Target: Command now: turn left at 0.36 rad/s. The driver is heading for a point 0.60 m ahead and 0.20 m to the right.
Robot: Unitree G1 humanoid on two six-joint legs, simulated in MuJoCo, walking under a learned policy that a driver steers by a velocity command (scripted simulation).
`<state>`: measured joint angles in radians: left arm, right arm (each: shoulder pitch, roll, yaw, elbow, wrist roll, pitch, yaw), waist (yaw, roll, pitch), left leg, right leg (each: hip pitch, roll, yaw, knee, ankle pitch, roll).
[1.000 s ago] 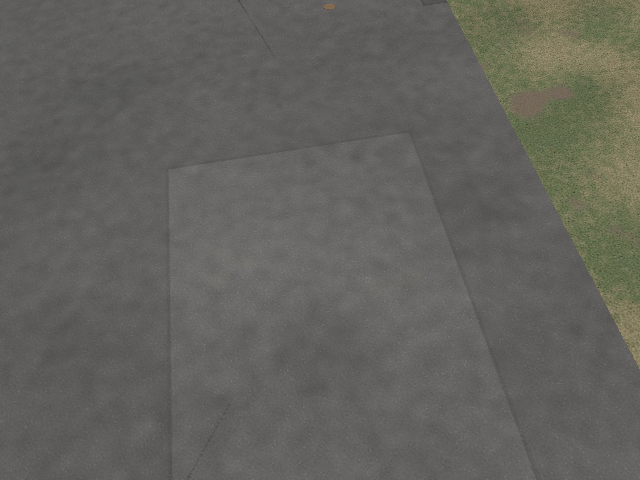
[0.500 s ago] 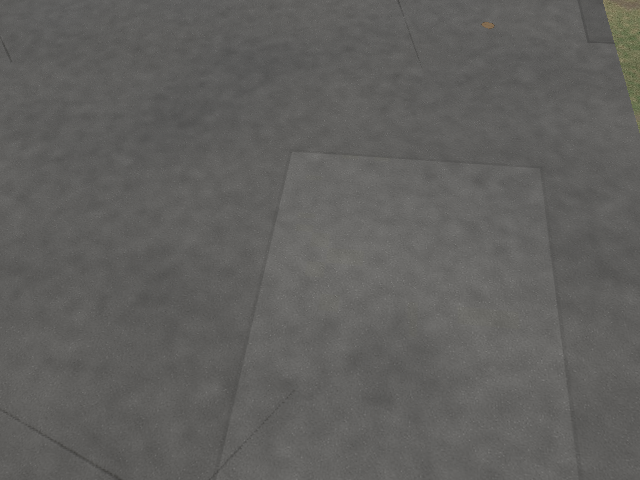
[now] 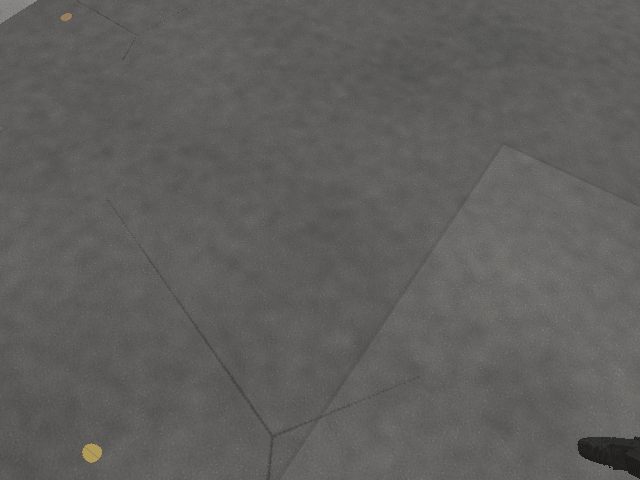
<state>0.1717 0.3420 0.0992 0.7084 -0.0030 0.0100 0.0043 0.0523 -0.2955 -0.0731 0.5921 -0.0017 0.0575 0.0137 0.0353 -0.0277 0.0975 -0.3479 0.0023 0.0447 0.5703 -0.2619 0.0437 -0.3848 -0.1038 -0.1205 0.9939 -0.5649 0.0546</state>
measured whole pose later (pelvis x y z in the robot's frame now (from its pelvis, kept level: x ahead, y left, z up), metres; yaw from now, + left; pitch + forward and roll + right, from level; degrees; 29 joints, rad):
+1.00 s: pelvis +0.44 +0.01 -0.01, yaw -11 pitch +1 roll +3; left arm 0.36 0.30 0.05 0.77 -0.05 -0.06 0.02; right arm 0.19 -0.28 -0.06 0.73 -0.01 -0.11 0.02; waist 0.01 -0.05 0.06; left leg -0.34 0.01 0.09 0.55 -0.23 -0.02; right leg -0.44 -0.09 0.06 1.33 -0.32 -0.06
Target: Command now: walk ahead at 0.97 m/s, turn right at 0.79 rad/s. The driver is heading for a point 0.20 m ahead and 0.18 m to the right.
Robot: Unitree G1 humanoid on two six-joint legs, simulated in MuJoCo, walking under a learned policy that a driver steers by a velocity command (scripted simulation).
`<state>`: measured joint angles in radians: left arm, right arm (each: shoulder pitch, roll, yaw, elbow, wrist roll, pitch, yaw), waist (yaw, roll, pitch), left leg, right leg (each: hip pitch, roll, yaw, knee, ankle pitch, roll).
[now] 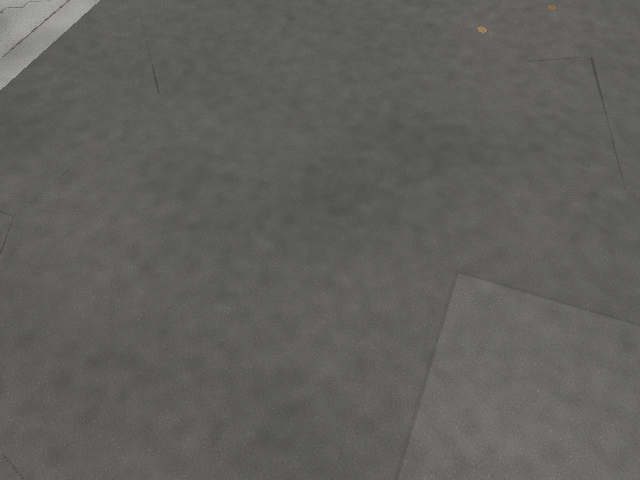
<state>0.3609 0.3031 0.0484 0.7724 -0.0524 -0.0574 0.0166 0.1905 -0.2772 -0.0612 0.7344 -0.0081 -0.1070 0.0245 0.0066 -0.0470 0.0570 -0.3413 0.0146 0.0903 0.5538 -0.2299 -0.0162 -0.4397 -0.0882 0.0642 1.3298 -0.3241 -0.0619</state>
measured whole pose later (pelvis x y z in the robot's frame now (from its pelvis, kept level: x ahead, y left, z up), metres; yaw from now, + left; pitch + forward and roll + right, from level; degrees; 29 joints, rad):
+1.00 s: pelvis +0.38 -0.02 +0.01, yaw -11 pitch -1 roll +0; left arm 0.16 0.23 0.03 0.86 0.01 0.00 0.01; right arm 0.18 -0.24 -0.02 0.93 -0.01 -0.02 -0.03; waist 0.00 0.00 0.03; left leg -0.21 0.02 -0.01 0.52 -0.29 -0.02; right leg -0.26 0.04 0.01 0.50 -0.22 -0.02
